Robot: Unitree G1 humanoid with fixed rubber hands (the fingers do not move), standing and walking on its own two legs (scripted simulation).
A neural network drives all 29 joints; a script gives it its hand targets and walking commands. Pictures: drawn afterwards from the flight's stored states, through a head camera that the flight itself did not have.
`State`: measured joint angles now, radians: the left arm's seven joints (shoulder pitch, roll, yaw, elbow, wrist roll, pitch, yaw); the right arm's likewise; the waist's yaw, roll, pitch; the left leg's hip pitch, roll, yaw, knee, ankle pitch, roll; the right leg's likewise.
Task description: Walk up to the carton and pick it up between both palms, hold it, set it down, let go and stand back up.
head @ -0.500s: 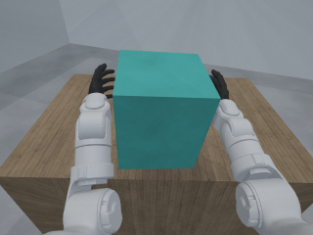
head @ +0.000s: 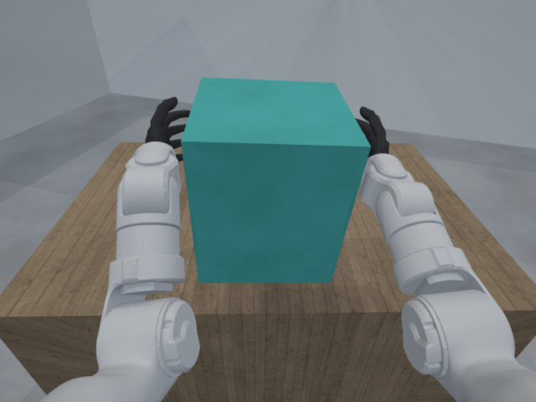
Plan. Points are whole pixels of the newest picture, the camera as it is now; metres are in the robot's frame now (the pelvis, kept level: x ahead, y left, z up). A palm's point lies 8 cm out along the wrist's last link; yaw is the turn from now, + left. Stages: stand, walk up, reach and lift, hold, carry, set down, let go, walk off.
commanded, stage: reach and lift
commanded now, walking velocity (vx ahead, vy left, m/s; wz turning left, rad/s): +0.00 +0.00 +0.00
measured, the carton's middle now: (267, 181) +0.40 -0.01 +0.20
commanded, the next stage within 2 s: hold in 0.78 s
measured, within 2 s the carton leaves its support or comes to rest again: neither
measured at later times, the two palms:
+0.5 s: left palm (159, 132) +0.38 +0.14 +0.29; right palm (379, 135) +0.37 -0.16 +0.29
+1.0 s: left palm (155, 112) +0.38 +0.14 +0.32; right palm (385, 115) +0.37 -0.16 +0.31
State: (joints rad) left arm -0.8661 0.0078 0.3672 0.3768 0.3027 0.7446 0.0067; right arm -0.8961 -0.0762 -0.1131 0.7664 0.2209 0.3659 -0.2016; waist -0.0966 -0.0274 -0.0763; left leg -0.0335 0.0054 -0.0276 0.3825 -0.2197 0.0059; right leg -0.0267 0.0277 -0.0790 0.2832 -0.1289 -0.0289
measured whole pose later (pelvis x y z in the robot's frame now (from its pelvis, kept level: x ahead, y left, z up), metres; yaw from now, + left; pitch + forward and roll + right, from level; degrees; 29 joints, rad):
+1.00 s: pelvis +0.01 -0.01 +0.00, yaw +0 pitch -4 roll -1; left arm -1.05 0.11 0.40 0.57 0.24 0.85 0.00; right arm -1.12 -0.17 0.00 0.87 0.37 0.59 -0.29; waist -0.08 0.02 -0.19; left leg -0.09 0.02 -0.04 0.40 -0.23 -0.01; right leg -0.08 0.05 -0.06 0.28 -0.13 -0.04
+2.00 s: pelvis +0.01 -0.02 +0.00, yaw +1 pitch -3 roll -1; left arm -1.13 0.14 0.40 0.63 0.24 0.88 -0.01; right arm -1.20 -0.18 0.00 0.91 0.39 0.64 -0.30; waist -0.08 0.02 -0.22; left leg -0.12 0.02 -0.07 0.40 -0.23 -0.02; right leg -0.10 0.06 -0.06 0.28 -0.13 -0.05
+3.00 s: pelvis +0.01 -0.02 +0.00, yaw +1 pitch -3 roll -1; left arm -1.14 0.15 0.40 0.65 0.24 0.88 -0.02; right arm -1.22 -0.19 0.01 0.93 0.38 0.65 -0.30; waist -0.07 0.03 -0.22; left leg -0.12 0.02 -0.08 0.40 -0.23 -0.02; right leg -0.09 0.07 -0.05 0.28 -0.13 -0.05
